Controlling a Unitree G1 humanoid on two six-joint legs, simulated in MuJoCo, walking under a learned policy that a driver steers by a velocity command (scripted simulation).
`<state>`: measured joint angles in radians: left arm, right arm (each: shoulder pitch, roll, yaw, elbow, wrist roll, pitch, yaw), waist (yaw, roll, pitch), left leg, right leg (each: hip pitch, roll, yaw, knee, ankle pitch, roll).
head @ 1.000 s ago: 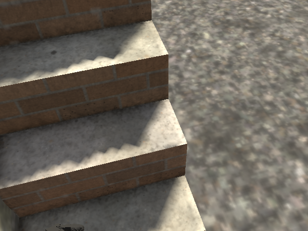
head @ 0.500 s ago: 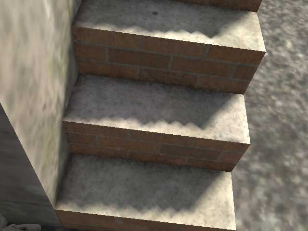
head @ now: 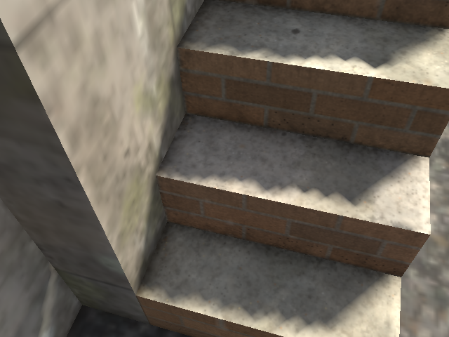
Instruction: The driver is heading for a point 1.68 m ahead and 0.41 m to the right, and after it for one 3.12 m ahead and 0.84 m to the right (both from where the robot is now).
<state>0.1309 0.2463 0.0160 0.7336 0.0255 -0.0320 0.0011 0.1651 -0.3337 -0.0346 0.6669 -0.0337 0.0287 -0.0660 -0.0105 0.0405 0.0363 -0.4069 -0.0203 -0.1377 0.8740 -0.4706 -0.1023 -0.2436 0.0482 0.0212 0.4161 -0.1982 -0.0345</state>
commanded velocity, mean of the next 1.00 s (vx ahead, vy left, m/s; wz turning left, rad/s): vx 0.13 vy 0.00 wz -0.37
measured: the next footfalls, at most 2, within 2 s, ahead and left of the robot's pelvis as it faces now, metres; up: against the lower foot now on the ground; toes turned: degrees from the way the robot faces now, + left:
left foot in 0.14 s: +0.02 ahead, +0.15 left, +0.00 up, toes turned -7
right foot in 0.54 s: +0.02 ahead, -0.13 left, +0.00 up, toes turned -19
